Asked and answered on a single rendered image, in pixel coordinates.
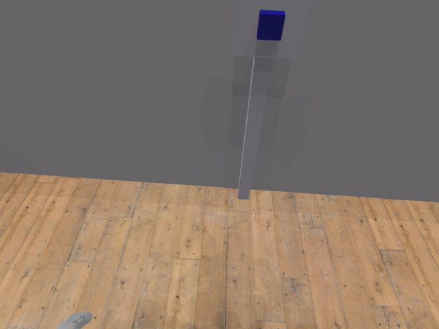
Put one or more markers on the panel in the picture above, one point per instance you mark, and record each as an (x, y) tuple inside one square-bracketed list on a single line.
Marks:
[(246, 45)]

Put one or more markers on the robot left hand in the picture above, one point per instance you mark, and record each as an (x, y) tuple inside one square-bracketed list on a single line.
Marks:
[(76, 321)]

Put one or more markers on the button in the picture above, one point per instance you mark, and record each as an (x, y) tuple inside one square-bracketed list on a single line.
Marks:
[(270, 26)]

